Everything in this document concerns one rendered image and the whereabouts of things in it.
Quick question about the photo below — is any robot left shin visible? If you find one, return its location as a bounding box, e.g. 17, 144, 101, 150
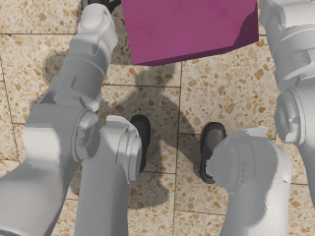
82, 115, 142, 167

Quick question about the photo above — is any right robot foot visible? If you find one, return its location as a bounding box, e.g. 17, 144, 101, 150
199, 122, 226, 184

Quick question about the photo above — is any robot right upper arm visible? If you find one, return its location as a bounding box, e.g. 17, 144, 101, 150
274, 84, 315, 209

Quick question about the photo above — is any left robot forearm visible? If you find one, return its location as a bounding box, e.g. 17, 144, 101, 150
23, 3, 118, 147

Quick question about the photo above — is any right robot forearm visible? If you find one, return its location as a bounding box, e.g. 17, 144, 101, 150
258, 0, 315, 92

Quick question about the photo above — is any robot left hand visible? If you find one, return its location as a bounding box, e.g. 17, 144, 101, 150
88, 0, 121, 15

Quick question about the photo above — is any robot left upper arm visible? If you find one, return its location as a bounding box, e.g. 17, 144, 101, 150
0, 103, 101, 236

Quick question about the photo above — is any carton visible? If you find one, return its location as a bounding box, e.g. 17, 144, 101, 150
120, 0, 259, 67

